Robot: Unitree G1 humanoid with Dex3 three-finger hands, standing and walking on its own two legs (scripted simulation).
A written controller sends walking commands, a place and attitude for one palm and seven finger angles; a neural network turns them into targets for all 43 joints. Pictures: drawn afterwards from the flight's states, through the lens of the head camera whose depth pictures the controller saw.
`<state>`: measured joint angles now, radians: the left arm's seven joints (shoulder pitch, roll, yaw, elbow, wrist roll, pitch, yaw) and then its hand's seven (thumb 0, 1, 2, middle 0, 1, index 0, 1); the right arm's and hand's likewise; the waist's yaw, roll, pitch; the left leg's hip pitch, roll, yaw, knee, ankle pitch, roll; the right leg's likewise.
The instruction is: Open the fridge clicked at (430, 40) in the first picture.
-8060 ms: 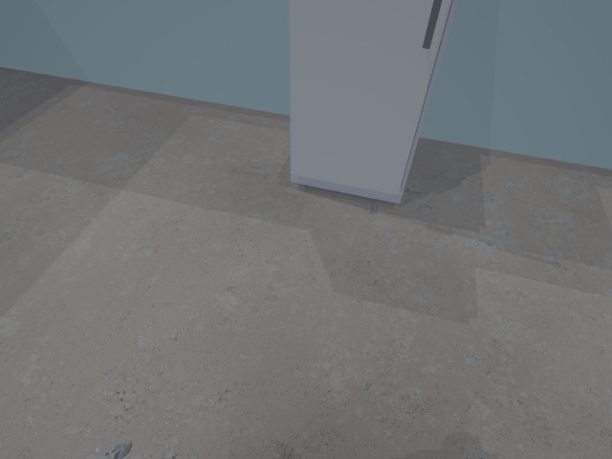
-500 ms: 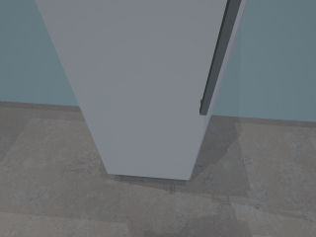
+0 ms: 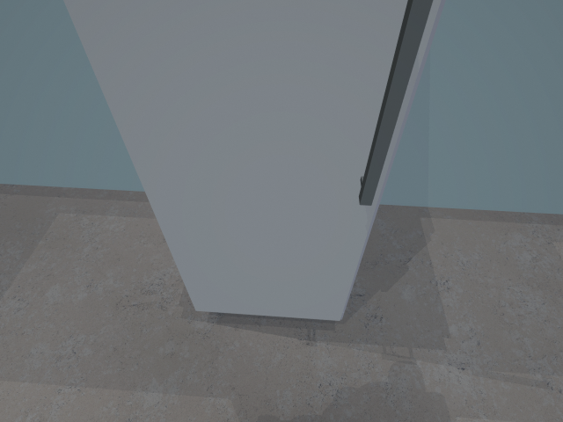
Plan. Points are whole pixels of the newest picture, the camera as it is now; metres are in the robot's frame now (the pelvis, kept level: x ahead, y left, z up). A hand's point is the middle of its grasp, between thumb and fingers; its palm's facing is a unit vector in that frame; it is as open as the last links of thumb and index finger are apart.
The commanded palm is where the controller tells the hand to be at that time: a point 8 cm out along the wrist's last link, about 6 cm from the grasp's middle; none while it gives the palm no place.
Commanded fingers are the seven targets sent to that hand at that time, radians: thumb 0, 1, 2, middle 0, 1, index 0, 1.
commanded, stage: look again from close up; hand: right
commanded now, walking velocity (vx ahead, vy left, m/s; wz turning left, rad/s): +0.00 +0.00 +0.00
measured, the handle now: (384, 113) +0.53 -0.13 +0.18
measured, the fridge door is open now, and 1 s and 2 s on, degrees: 0 0 0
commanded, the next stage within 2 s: shuffle to correct the standing spot in 0.02 s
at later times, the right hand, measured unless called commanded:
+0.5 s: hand out of the picture +0.00 -0.16 -0.19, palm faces +0.01 +0.99 -0.16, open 7.4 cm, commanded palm none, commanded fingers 0.00 -0.90 -0.90 0.20 0.30 0.20 0.30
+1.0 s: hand out of the picture +0.10 -0.15 -0.18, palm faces +0.05 +0.97 -0.24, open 7.3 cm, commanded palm none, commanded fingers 0.00 -0.90 -0.90 0.20 0.30 0.20 0.30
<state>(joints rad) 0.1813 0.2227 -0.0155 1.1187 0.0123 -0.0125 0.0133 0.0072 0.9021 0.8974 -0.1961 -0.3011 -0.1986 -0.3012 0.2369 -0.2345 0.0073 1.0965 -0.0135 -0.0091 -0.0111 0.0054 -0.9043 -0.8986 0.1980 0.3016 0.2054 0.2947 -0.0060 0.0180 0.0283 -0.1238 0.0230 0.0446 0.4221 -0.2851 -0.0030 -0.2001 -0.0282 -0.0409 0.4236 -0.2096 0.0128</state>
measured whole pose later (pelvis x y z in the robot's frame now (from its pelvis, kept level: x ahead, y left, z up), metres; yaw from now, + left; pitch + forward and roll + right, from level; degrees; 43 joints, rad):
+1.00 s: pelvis +0.07 +0.04 -0.01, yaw +0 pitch -1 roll -2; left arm 0.15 0.15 0.03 1.04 0.01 0.00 0.04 0.00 0.92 0.90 -0.20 -0.30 -0.20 -0.30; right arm 0.25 -0.17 -0.03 1.02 -0.03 0.00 -0.04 0.00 -0.91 -0.90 0.20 0.30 0.20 0.29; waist -0.02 0.01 0.06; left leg -0.27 0.05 0.05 0.61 -0.31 0.00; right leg -0.26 -0.03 -0.10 0.57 -0.28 0.00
